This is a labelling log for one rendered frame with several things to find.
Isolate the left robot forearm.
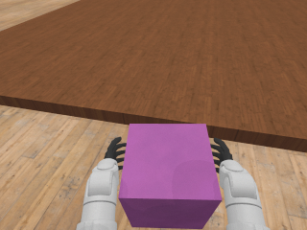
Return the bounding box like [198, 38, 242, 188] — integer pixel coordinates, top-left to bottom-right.
[76, 158, 119, 230]

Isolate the carton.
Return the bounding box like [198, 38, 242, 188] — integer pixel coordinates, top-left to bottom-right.
[118, 124, 223, 229]

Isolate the left robot hand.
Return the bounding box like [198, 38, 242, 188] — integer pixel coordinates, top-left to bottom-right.
[104, 136, 127, 171]

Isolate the right robot forearm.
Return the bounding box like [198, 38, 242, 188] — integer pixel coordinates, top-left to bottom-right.
[219, 159, 271, 230]

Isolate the right robot hand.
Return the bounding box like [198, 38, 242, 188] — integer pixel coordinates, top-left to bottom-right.
[210, 137, 233, 173]

